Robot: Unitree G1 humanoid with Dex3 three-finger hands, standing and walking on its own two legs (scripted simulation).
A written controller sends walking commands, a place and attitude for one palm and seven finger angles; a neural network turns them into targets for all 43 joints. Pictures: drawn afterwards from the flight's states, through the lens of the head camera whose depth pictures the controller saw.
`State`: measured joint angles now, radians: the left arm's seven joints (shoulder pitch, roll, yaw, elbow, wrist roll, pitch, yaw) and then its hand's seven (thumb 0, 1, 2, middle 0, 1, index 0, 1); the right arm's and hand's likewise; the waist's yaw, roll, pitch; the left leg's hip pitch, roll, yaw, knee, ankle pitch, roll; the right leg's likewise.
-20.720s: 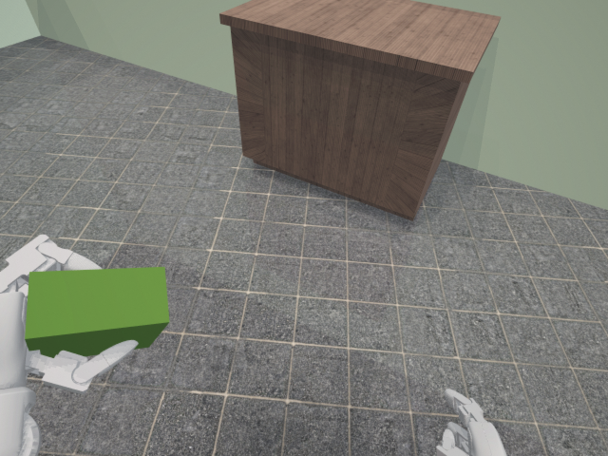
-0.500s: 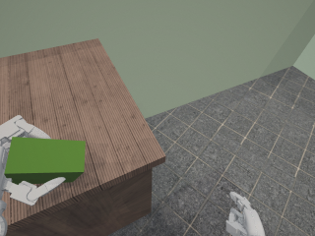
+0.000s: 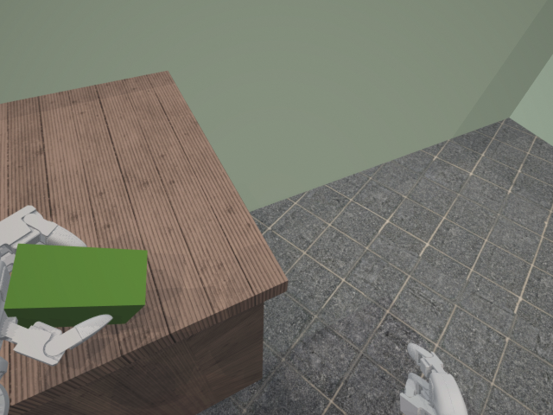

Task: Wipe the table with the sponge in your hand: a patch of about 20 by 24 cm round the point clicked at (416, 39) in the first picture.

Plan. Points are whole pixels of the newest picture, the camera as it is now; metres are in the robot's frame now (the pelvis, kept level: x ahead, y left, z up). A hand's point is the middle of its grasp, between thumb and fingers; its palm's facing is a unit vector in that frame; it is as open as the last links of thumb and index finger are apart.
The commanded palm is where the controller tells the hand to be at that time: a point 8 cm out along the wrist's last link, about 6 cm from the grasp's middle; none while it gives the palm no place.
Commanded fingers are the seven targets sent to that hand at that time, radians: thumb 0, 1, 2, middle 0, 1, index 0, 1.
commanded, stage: shuffle to correct the standing spot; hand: left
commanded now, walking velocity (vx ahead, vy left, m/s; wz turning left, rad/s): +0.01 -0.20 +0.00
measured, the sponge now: (98, 290) +0.22 +0.21 +0.14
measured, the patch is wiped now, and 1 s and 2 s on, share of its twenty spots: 0.00 0.00 0.00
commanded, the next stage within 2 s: come to a stop and stand still in 0.78 s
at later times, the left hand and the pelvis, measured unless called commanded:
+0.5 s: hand (58, 281) +0.21 +0.24 +0.17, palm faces +0.31 -0.86 -0.41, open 9.9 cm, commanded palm +0.16 +0.28 +0.18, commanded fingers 0.00 0.10 1.30 -1.20 -1.60 -1.20 -1.60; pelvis +0.00 +0.00 +0.00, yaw +0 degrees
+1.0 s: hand (22, 247) +0.24 +0.27 +0.19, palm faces +0.39 -0.78 -0.49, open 9.9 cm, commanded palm +0.16 +0.27 +0.18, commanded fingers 0.00 0.10 1.30 -1.20 -1.60 -1.20 -1.60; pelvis -0.01 -0.01 +0.00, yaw -1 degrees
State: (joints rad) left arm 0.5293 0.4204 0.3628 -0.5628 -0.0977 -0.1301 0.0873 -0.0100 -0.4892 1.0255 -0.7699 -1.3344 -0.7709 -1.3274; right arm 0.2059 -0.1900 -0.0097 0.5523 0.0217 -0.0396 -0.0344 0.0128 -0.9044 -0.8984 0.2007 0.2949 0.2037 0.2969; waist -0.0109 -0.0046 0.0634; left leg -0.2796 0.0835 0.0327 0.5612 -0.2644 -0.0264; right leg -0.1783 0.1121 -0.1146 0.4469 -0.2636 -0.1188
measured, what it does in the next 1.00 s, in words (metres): stands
